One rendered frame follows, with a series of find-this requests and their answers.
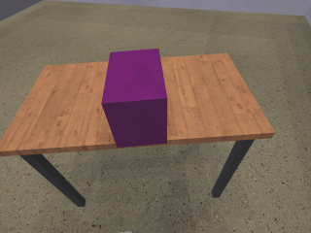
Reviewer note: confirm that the table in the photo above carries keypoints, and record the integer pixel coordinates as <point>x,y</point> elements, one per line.
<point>207,102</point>

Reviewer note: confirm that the carton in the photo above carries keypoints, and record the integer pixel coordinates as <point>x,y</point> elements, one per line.
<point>134,98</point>

